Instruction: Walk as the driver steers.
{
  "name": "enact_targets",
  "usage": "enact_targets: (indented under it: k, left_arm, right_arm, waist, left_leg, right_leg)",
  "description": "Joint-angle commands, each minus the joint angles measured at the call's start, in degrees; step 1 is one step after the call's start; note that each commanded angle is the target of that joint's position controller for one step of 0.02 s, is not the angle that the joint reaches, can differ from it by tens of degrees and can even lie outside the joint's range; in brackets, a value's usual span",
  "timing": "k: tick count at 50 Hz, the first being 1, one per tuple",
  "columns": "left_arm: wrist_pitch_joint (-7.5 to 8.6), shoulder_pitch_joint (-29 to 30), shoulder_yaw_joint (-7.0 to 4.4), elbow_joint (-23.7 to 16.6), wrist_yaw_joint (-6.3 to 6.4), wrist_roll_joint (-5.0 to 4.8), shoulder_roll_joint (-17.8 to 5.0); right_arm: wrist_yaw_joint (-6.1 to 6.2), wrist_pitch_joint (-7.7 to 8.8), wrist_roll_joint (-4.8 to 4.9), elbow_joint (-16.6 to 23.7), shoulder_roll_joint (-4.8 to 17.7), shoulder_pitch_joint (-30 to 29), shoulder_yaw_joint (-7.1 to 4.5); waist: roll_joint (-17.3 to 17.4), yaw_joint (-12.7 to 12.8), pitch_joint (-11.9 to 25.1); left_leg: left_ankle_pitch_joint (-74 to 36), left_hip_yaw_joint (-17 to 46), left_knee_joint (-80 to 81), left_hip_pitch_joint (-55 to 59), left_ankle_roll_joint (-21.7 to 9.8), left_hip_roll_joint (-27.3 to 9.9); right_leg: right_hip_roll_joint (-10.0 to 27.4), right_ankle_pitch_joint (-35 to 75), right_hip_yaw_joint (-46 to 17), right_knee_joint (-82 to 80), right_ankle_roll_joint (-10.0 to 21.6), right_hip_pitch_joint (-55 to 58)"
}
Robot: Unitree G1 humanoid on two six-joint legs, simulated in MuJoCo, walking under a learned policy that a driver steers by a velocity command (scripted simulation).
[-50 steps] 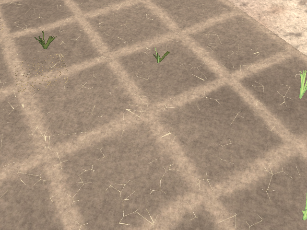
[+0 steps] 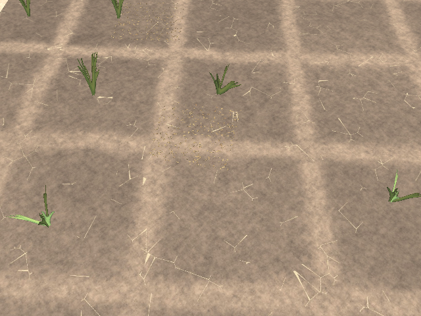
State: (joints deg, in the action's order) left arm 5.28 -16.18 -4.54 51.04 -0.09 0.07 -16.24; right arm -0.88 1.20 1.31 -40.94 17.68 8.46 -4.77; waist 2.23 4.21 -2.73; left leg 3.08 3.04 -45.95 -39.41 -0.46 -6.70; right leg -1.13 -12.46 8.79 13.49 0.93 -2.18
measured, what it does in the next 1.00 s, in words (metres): walks ahead: left foot, then right foot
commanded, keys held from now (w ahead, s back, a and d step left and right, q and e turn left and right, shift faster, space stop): w+q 0.10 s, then w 0.12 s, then w+e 0.06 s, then e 0.72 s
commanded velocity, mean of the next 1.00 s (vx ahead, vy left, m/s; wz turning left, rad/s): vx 0.25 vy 0.00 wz -0.13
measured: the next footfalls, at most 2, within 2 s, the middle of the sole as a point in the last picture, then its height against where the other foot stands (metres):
left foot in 0.16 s outside the picture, level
right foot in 0.64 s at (241, 306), level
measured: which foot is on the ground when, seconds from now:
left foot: up 0.00-0.14, down 0.16-0.66, up 0.68-1.00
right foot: down 0.00-0.18, up 0.20-0.62, down 0.64-1.00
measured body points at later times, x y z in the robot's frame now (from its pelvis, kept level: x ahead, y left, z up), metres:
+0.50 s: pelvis +0.27 +0.08 +0.00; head +0.30 +0.08 +0.45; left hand +0.38 +0.35 -0.12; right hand +0.38 -0.19 -0.11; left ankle +0.21 +0.15 -0.74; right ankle +0.44 -0.07 -0.69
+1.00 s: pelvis +0.40 +0.08 -0.01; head +0.44 +0.06 +0.44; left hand +0.60 +0.33 -0.10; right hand +0.49 -0.23 -0.12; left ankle +0.47 +0.23 -0.72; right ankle +0.45 -0.03 -0.74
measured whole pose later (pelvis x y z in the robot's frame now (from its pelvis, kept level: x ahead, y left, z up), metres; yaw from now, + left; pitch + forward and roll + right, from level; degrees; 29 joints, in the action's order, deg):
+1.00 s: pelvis +0.40 +0.08 -0.01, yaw -13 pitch +3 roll +1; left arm -1.9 -9.1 -4.6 38.9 1.5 -0.2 -17.6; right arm 2.3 -0.3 0.0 -43.7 16.6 7.2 -3.7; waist -0.1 1.6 -2.0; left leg 19.3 7.2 -43.0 -27.0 4.3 0.5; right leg -6.3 -6.6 -8.9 27.6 2.7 -23.6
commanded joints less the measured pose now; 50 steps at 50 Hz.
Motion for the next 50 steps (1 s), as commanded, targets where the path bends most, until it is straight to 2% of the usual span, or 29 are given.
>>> enact_targets:
  k: [1,4,6,7,8,9,10,11,12,13,14,15,17,19,22,25,28,30,31,32,33,34,35,36,37,38,41,45,50]
  left_arm:
    - [0.49,3.15,-1.89,-3.87,0.33,-0.61,-9.39]
    - [-0.58,0.96,-2.47,-2.69,0.34,-1.52,-11.22]
    - [-1.35,0.92,-2.89,-2.45,0.54,-2.13,-12.83]
    - [-1.77,1.41,-2.8,-2.29,0.64,-2.32,-13.07]
    - [-1.88,0.6,-1.94,-2.14,0.76,-1.83,-11.29]
    - [-1.3,-1.19,-0.14,-3.93,0.48,0.38,-6.68]
    - [0.44,-3.74,1.41,-5.22,-0.2,0.24,-3.38]
    - [1.7,1.11,-0.01,-5.29,-0.92,-2.21,-9.03]
    - [2.19,4.47,0.08,-6.23,-1.15,-3.44,-9.13]
    - [2.17,5.21,0.22,-5.72,-0.72,-2.64,-8.29]
    - [1.6,4.95,-0.18,-5.0,-0.52,-1.65,-8.6]
    - [0.65,3.09,-0.22,-4.12,-0.64,-1.55,-8.21]
    - [-1.01,0.16,-0.07,-2.69,-0.41,-1.3,-6.4]
    - [-1.89,0.92,0.13,-2.94,0.08,-0.98,-5.15]
    - [-1.76,4.4,0.79,-4.05,-0.26,-0.54,-3.39]
    - [-1.49,8.67,0.98,-6.35,-1.47,-0.5,-3.4]
    - [-1.65,9.43,0.38,-8.31,-2.85,-0.34,-4.94]
    - [-1.75,6.86,-0.3,-8.76,-3.59,-0.05,-6.08]
    - [-1.68,2.66,-0.99,-7.96,-3.65,-0.04,-7.01]
    - [-1.51,-2.17,-2.29,-7.2,-3.04,0.23,-10.14]
    - [-1.68,-4.8,-3.55,-7.99,-1.74,0.66,-15.72]
    - [-2.06,-3.51,-3.19,-9.36,-1.35,1.56,-16.68]
    - [-2.36,-1.06,-2.48,-11.15,-1.59,0.82,-13.55]
    - [-2.66,2.75,-1.93,-12.43,-1.35,0.01,-11.01]
    - [-3.17,5.09,-1.46,-12.62,-1.05,-0.92,-9.22]
    - [-3.71,6.74,-1.08,-13.02,-0.49,-1.2,-8.04]
    - [-4.96,7.61,-1.65,-14.26,0.55,0.28,-9.43]
    - [-5.78,7.46,-2.51,-15.35,1.84,-0.37,-11.04]
    - [-7.09,8.01,-2.54,-16.42,1.88,-0.37,-10.62]
  right_arm:
    - [-1.14,0.8,0.05,5.04,0.83,-4.73,0.5]
    - [-1.82,0.5,-0.06,7.29,1.89,-7.86,0.3]
    - [-1.98,0.27,-0.51,7.6,3.5,-5.59,-0.52]
    - [-1.85,0.18,-0.59,6.15,5.12,0.5,-1.61]
    - [-1.18,0.02,-0.29,2.99,8.39,10.62,-3.47]
    - [0.1,-0.33,-0.25,1.45,14.19,18.36,-4.99]
    - [-0.13,0.3,0.19,2.5,16.19,16.4,-4.49]
    - [-0.61,0.96,-0.4,2.64,10.96,15.94,-2.85]
    - [-0.64,1.49,-0.81,2.41,8.87,13.39,-2.17]
    - [-0.63,1.86,-0.93,2.44,7.3,9.34,-1.59]
    - [-0.6,2.23,-1.37,2.7,5.0,6.23,-0.84]
    - [-0.53,2.55,-1.99,3.0,4.14,4.06,-0.44]
    - [-0.27,3.46,-2.28,2.09,4.56,2.78,-0.55]
    - [0.34,3.97,-2.68,1.0,5.1,2.13,-0.7]
    - [1.36,3.78,-2.91,0.08,4.6,0.77,-0.35]
    - [2.24,2.85,-2.51,-1.69,6.02,2.99,-0.65]
    - [3.01,1.07,-1.44,-2.67,6.72,2.92,-1.09]
    - [3.76,-0.1,-0.63,-2.36,7.3,1.53,-1.43]
    - [4.14,-0.64,-0.31,-1.97,7.23,0.51,-1.46]
    - [4.3,-0.79,-0.52,-1.88,6.67,2.07,-1.28]
    - [3.99,-0.38,-2.7,-0.13,4.53,3.77,-0.39]
    - [2.94,0.02,-3.12,0.88,1.25,7.37,0.75]
    - [2.02,0.28,-1.69,-0.46,4.8,6.76,0.16]
    - [1.9,0.09,-0.46,0.55,5.52,2.82,-0.04]
    - [2.46,-0.43,-0.86,0.15,5.13,1.22,-0.22]
    - [3.22,-1.14,-1.68,0.33,5.99,0.14,-0.68]
    - [3.6,-1.8,-1.65,0.21,3.67,1.66,-0.3]
    - [3.82,-1.4,-1.55,0.05,3.24,0.93,-0.02]
    - [2.96,-0.19,-1.07,0.58,4.05,0.08,-0.32]
  waist:
    - [-5.19,-0.2,0.05]
    - [-5.6,-0.18,-1.32]
    - [-6.92,-2.6,1.02]
    - [-6.62,-6.6,4.41]
    - [-4.8,-11.32,9.65]
    - [5.42,-12.55,15.96]
    - [13.48,-8.42,24.02]
    - [5.69,-11.34,21.63]
    - [4.82,-10.78,14.51]
    - [0.58,-8.44,10.08]
    - [1.16,-6.56,7.69]
    - [1.99,-4.73,6.14]
    - [1.02,-2.67,5.3]
    - [0.71,-2.14,3.85]
    - [1.47,-3.2,3.02]
    - [1.54,-5.62,3.62]
    - [2.05,-5.52,3.43]
    - [2.64,-3.82,4.27]
    - [1.93,-1.59,5.93]
    - [-1.96,0.4,9.02]
    - [-13.03,-0.31,13.99]
    - [-19.75,-3.6,22.44]
    - [-11.01,-1.49,25.09]
    - [-7.59,-1.86,19.07]
    - [-2.49,-3.02,12.85]
    - [-2.87,-3.76,9.98]
    - [-8.49,-5.16,8.8]
    - [-9.1,-4.04,11.28]
    - [-11.74,-2.98,9.91]
  left_leg:
    - [-5.2,-2.73,6.36,4.37,-0.53,0.75]
    - [1.01,-4.3,9.77,3.37,-2.4,1.95]
    - [7.48,-7.06,10.95,9.46,-4.61,5.17]
    - [7.09,-8.49,13.65,18.4,-6.23,7.64]
    - [3.82,-7.95,15.84,34.07,-8.22,9.49]
    - [5.09,12.1,16.11,53.83,-13.7,-3.43]
    - [12.32,40.94,26.44,62.69,-22.88,-14.78]
    - [13.24,36.65,28.54,60.63,-20.27,-13.87]
    - [9.01,26.94,27.97,53.8,-17.76,-11.97]
    - [3.62,20.05,28.47,45.45,-15.56,-9.61]
    - [-1.45,15.36,29.86,39.25,-14.45,-7.91]
    - [-7.59,12.17,31.51,34.52,-14.0,-7.09]
    - [-21.03,6.14,33.19,30.09,-14.23,-6.77]
    - [-27.69,0.08,34.01,28.24,-13.39,-5.95]
    - [-26.81,-8.09,34.34,27.23,-10.61,-2.57]
    - [-27.08,-9.05,33.05,32.46,-10.08,-4.33]
    - [-28.52,-8.57,27.96,38.59,-9.37,-7.19]
    - [-33.25,-8.61,21.22,39.77,-8.05,-7.74]
    - [-35.06,-9.76,14.53,38.81,-6.51,-6.21]
    - [-29.91,-11.41,3.82,35.88,-3.25,-2.06]
    - [-3.3,-12.24,-14.12,22.85,1.11,4.49]
    - [37.65,-3.93,-31.09,6.86,3.83,15.19]
    - [35.36,4.79,-34.61,5.17,2.73,10.88]
    - [31.09,3.9,-33.27,2.74,2.04,8.98]
    - [27.75,2.97,-28.18,2.18,2.15,6.84]
    - [25.08,2.84,-23.11,3.97,2.29,5.42]
    - [21.38,1.15,-12.52,10.16,3.56,7.12]
    - [16.41,2.1,-3.24,12.92,5.23,7.68]
    - [15.73,2.52,6.16,15.96,4.58,8.59]
  right_leg:
    - [14.82,15.24,-3.17,-5.47,7.98,-1.69]
    - [17.34,19.73,-1.82,-2.32,6.71,4.4]
    - [17.82,36.58,-0.1,5.04,5.65,6.28]
    - [16.79,44.16,1.57,13.56,4.67,4.99]
    - [14.46,42.6,3.33,25.73,2.9,-1.87]
    - [10.4,17.36,4.47,46.09,-0.23,-21.45]
    - [0.6,-20.88,-5.18,61.52,-2.17,-36.45]
    - [3.76,-18.86,-12.31,64.71,-1.3,-41.74]
    - [6.24,-15.38,-11.25,63.44,-0.08,-43.5]
    - [8.95,-10.94,-11.12,58.75,0.17,-41.22]
    - [10.52,-8.17,-11.53,55.05,0.01,-37.81]
    - [11.06,-6.28,-11.84,54.11,-0.42,-34.07]
    - [10.16,-4.72,-11.47,52.05,-1.95,-30.69]
    - [8.8,-0.28,-12.08,47.36,-3.33,-31.21]
    - [7.05,12.42,-10.51,33.2,-3.37,-27.78]
    - [5.5,18.04,-8.84,25.39,-2.73,-27.42]
    - [4.82,11.33,-8.09,22.67,-0.93,-30.02]
    - [3.03,5.8,-6.31,21.36,0.82,-27.66]
    - [1.07,7.15,-5.01,17.99,2.1,-22.5]
    - [0.63,20.39,-7.44,13.2,4.36,-13.86]
    - [11.59,49.28,-23.14,15.03,10.13,-0.54]
    - [23.17,53.64,-45.9,12.11,23.36,12.63]
    - [21.44,41.25,-43.15,9.86,22.26,10.88]
    - [18.78,30.8,-37.13,8.89,19.42,5.3]
    - [15.99,22.33,-32.93,7.01,16.19,-1.95]
    - [14.18,15.97,-30.95,5.5,14.41,-7.78]
    - [9.99,12.02,-28.4,3.52,12.92,-14.31]
    - [9.11,6.64,-29.54,4.4,12.0,-14.16]
    - [8.37,-0.3,-34.72,5.37,10.52,-13.86]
